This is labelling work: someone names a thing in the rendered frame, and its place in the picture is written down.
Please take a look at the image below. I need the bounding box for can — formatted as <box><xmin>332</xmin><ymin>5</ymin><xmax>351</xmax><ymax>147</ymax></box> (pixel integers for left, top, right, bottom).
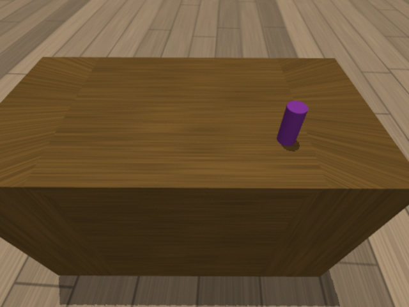
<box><xmin>277</xmin><ymin>101</ymin><xmax>308</xmax><ymax>146</ymax></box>

